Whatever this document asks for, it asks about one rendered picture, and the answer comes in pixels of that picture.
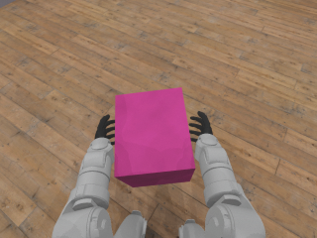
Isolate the robot right thigh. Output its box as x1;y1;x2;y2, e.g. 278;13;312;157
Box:
178;223;205;238

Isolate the robot left upper arm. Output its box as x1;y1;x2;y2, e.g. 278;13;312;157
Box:
53;206;114;238

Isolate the left robot shin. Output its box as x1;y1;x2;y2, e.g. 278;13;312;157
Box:
131;210;142;216

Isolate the robot right upper arm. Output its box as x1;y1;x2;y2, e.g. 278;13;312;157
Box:
204;202;265;238

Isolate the carton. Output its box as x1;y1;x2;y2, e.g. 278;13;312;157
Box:
114;87;196;187

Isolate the right robot forearm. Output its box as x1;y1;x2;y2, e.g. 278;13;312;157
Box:
194;133;255;210

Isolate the right robot hand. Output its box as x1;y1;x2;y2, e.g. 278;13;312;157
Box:
188;111;213;143

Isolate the left robot forearm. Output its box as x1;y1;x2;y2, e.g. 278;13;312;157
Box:
52;137;115;238

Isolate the left robot hand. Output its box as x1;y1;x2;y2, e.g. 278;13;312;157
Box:
94;114;115;146

